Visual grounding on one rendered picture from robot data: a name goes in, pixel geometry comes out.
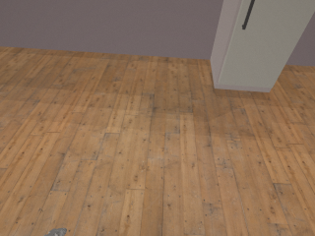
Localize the fridge door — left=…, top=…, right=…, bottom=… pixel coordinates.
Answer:
left=219, top=0, right=315, bottom=89

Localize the handle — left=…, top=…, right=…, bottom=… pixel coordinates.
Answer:
left=242, top=0, right=255, bottom=30

